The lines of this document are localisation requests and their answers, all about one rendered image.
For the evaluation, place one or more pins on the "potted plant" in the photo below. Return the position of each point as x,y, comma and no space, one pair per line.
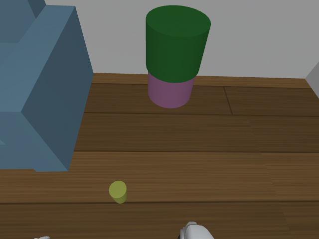
175,41

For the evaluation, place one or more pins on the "cup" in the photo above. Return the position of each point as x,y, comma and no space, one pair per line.
118,191

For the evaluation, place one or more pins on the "sofa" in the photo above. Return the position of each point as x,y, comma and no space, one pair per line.
45,78

